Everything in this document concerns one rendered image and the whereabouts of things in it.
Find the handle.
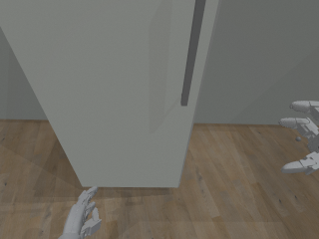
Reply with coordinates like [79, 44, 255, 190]
[180, 0, 206, 107]

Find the robot right hand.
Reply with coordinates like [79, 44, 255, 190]
[278, 101, 319, 175]

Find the robot left hand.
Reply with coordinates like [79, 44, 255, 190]
[62, 185, 102, 239]

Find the fridge door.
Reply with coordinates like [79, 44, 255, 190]
[0, 0, 219, 188]

